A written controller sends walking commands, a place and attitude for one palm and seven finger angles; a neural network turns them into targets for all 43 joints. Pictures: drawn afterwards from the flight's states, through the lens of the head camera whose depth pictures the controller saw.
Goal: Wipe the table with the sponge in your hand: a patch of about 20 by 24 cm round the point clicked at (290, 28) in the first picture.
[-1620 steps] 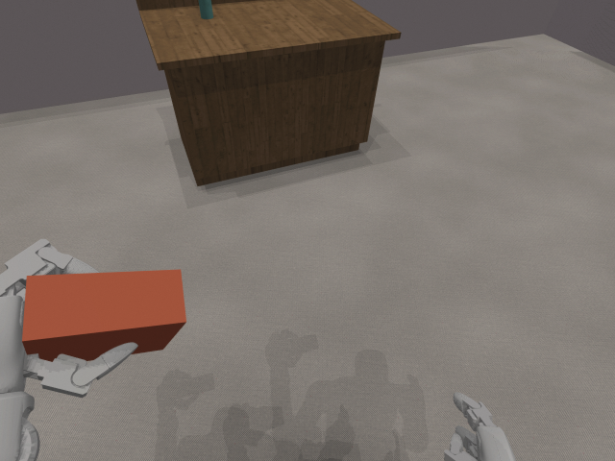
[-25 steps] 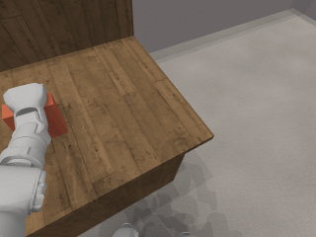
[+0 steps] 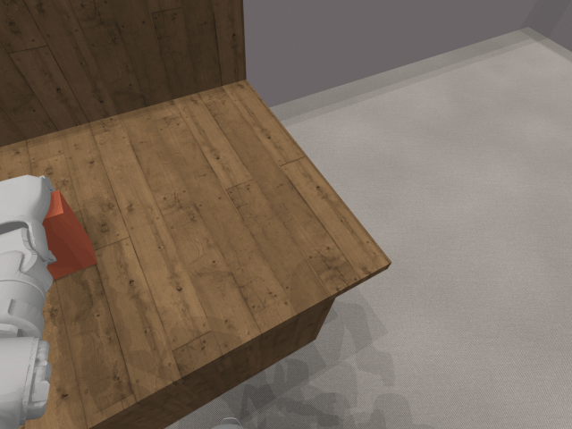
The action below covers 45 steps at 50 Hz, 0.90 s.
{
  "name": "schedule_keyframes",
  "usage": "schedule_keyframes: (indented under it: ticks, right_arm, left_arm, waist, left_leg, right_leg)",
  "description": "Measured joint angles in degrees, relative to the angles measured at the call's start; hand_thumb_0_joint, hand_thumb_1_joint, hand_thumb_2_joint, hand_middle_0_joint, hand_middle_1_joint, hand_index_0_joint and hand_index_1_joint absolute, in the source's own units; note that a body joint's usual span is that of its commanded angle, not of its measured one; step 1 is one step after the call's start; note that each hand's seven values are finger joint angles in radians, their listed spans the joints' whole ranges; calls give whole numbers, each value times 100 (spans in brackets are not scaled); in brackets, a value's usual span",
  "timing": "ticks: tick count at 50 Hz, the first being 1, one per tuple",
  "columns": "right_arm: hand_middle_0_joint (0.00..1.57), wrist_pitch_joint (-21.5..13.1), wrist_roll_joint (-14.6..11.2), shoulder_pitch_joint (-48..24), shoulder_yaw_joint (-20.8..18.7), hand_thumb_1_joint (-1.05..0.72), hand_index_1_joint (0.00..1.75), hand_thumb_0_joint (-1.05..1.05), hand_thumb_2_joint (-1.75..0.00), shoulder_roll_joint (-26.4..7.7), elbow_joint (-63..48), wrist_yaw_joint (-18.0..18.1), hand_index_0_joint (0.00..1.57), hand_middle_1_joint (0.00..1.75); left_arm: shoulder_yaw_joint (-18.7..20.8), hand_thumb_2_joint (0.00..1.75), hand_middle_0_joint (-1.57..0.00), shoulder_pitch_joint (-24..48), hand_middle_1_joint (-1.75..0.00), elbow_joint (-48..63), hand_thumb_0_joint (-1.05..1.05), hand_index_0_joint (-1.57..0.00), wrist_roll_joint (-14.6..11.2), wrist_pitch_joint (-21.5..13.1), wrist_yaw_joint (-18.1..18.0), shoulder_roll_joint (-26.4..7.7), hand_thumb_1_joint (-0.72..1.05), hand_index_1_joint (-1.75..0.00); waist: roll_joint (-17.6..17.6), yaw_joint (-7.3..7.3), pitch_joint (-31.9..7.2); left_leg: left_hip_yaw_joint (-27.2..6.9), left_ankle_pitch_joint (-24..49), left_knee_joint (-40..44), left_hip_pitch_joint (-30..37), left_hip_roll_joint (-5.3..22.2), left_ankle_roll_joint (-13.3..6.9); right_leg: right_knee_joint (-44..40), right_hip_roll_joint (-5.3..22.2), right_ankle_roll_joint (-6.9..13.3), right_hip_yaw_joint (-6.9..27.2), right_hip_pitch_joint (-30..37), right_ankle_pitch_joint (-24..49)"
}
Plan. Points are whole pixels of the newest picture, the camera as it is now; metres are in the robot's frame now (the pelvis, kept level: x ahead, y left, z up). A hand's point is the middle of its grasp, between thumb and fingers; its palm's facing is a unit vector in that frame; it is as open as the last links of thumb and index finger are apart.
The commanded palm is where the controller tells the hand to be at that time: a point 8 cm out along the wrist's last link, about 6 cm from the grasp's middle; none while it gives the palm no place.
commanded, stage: slide back across to the first lane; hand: left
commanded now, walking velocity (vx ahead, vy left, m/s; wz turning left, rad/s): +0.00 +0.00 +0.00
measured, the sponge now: (44, 250) +0.38 +0.38 -0.03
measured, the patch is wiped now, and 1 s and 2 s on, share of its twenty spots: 1.00 1.00 1.00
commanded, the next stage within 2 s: wipe back along the first lane in 0.08 s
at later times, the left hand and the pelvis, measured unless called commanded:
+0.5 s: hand (10, 249) +0.36 +0.39 +0.01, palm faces -0.12 +0.00 -0.99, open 9.6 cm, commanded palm +0.33 +0.36 +0.05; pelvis +0.01 +0.01 +0.00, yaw +1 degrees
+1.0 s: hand (17, 274) +0.32 +0.37 +0.01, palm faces -0.08 -0.01 -1.00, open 9.6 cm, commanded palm +0.28 +0.34 +0.04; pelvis +0.01 +0.01 +0.01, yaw +2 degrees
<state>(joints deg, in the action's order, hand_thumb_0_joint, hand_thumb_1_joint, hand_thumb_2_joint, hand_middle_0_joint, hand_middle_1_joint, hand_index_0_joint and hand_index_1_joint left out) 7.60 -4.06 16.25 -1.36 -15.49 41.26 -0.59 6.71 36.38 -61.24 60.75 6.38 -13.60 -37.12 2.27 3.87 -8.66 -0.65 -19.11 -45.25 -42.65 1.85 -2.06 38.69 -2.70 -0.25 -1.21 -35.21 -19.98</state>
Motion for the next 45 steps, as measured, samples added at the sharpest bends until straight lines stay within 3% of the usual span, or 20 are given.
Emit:
schedule_keyframes:
  ticks: [11, 18, 45]
  right_arm:
    - [20, 103, -2, -226, -51, -90, 30, 1, -90, -40, -77, -54, 20, 30]
    - [20, 145, -22, -263, -56, -90, 30, 1, -90, -17, -130, -49, 20, 30]
    - [20, 204, -86, -412, 40, -90, 30, 1, -90, 69, -317, 2, 20, 30]
  left_arm:
    - [220, 111, -78, -400, -137, 295, -1, -79, -1, -251, -7, -89, -49, -140]
    - [18, 110, -78, -624, -138, 609, -1, -78, -82, -192, -19, -35, -49, -140]
    - [-508, 109, -76, -1875, -138, 2197, -1, -76, -442, 592, -141, 612, -47, -141]
  waist:
    - [-19, -136, -15]
    - [-20, -204, 3]
    - [102, -388, -36]
  left_leg:
    - [-38, -87, -45, 81, -26, -14]
    - [-69, -83, -35, 132, -55, -29]
    - [-13, -71, 136, 600, -159, -100]
  right_leg:
    - [-8, 18, -9, -37, 122, -75]
    - [-45, 40, -14, -70, 200, -74]
    - [-193, 143, -33, -24, 660, -76]
